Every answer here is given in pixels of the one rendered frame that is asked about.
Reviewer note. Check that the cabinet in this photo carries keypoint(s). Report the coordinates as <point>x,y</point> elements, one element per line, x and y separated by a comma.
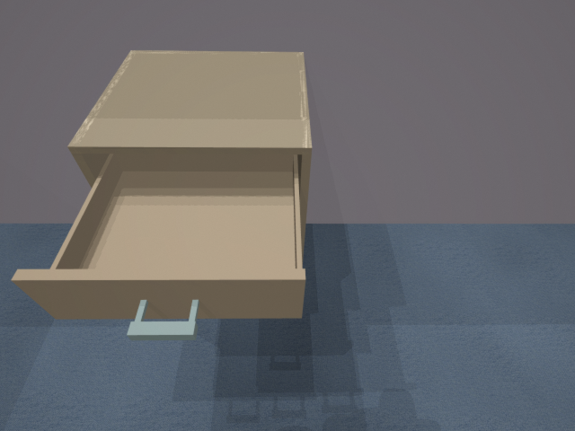
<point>201,102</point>

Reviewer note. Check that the handle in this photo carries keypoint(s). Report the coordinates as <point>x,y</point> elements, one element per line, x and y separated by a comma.
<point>163,330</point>

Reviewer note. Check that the drawer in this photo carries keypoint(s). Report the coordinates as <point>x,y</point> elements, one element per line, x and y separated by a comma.
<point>223,229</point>

